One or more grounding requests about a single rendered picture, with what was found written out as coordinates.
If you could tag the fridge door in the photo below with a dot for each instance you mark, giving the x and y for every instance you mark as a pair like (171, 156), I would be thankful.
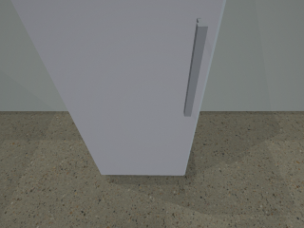
(121, 68)

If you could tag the handle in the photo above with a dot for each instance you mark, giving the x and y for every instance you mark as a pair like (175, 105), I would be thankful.
(194, 71)

